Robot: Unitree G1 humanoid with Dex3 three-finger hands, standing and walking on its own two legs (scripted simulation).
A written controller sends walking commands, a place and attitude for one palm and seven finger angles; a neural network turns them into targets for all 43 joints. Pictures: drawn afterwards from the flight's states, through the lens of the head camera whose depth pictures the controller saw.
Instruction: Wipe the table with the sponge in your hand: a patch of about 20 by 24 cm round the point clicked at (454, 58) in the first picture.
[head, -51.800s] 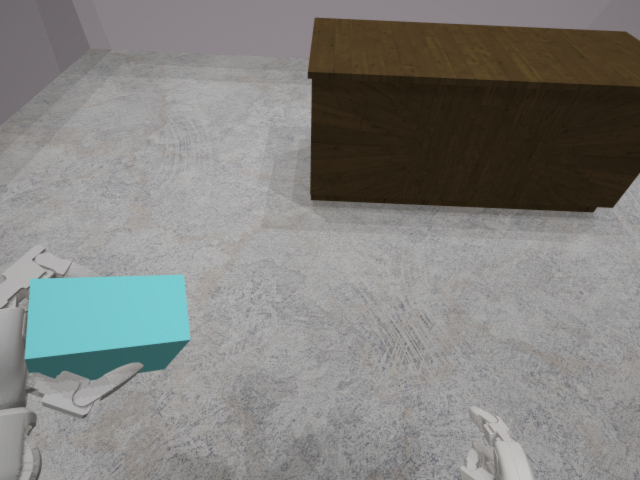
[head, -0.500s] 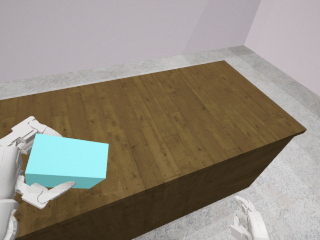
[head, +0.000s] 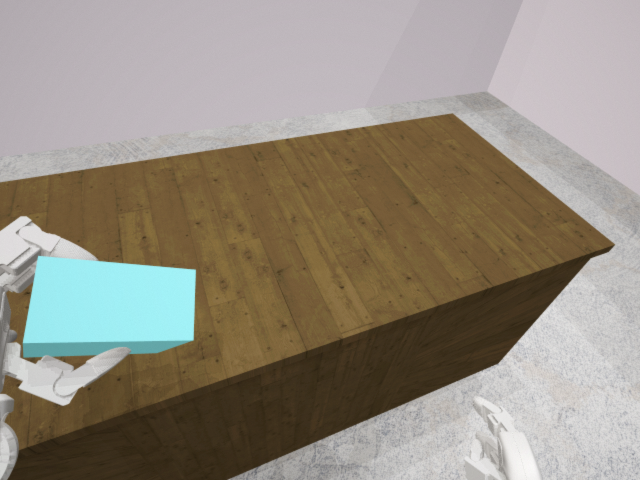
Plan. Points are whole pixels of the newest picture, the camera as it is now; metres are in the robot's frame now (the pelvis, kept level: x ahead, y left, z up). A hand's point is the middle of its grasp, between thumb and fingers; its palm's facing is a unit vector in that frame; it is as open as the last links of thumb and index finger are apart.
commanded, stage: step back with the hand held close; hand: left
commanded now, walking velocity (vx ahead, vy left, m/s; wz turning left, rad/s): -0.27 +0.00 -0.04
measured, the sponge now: (131, 314) +0.23 +0.21 +0.15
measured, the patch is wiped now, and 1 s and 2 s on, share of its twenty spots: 1.00 1.00 1.00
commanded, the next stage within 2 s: stop stepping back and stand still in 0.78 s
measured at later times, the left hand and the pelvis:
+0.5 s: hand (56, 366) +0.16 +0.23 +0.19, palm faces +0.34 -0.89 -0.31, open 10.5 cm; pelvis -0.06 +0.00 +0.01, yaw +0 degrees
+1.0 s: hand out of the picture -0.02 +0.22 +0.19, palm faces +0.33 -0.87 -0.37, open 10.5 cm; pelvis -0.23 -0.01 +0.00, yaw -2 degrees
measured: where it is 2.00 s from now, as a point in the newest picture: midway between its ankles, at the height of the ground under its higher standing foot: outside the picture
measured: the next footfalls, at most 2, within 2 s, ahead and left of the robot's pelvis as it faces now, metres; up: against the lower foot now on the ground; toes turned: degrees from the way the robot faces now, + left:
right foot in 0.34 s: +0.01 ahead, -0.13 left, +0.00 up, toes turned +4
left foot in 0.56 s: -0.01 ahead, +0.11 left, +0.00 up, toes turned -1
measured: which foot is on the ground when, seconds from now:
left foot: down 0.00-0.42, up 0.44-0.54, down 0.56-0.94, up 0.96-1.00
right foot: down 0.00-0.20, up 0.22-0.32, down 0.34-0.60, up 0.62-0.90, down 0.92-1.00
